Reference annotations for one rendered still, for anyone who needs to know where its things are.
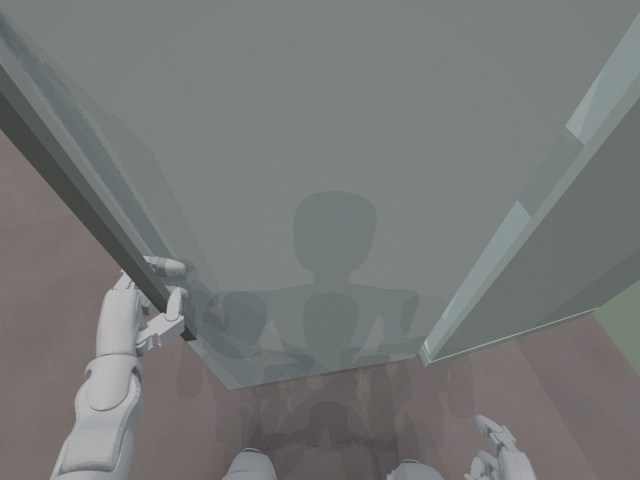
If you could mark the handle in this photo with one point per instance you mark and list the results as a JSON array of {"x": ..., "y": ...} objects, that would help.
[{"x": 26, "y": 130}]

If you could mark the fridge door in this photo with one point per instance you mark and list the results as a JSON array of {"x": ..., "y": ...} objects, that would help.
[{"x": 328, "y": 171}]

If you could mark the robot left shin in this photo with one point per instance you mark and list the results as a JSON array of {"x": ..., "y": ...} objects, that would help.
[{"x": 250, "y": 450}]

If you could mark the robot left thigh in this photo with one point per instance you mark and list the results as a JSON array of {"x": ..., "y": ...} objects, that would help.
[{"x": 251, "y": 466}]

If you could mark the left robot hand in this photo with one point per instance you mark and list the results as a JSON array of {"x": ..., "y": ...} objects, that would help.
[{"x": 125, "y": 307}]

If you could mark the right robot hand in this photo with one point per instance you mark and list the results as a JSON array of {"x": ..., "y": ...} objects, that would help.
[{"x": 511, "y": 464}]

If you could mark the robot left forearm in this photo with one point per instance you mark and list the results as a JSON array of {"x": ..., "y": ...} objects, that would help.
[{"x": 108, "y": 407}]

